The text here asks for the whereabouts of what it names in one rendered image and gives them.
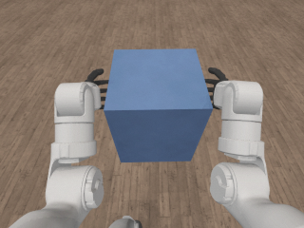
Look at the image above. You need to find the right robot forearm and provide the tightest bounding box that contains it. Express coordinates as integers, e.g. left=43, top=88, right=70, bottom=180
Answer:
left=213, top=80, right=270, bottom=196

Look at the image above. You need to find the left robot forearm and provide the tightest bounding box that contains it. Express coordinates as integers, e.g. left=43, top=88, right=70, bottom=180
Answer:
left=46, top=82, right=102, bottom=202

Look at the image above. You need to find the robot left thigh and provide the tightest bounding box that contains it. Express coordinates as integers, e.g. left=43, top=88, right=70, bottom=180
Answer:
left=109, top=218, right=139, bottom=228

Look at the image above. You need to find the carton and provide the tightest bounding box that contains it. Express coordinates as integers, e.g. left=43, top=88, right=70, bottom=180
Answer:
left=104, top=48, right=214, bottom=162

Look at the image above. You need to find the robot left upper arm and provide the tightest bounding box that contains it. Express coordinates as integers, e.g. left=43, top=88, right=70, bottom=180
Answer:
left=9, top=165, right=105, bottom=228

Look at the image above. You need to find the robot left hand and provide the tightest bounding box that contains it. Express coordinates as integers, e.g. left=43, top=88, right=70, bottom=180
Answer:
left=85, top=68, right=109, bottom=110

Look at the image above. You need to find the left robot shin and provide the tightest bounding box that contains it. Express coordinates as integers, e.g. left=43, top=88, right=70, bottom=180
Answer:
left=123, top=216, right=135, bottom=221

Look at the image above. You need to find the robot right upper arm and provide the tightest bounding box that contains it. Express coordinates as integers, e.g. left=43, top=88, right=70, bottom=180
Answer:
left=210, top=161, right=304, bottom=228

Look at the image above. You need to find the robot right hand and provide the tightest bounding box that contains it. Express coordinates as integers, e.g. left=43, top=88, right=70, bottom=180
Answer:
left=204, top=67, right=229, bottom=110

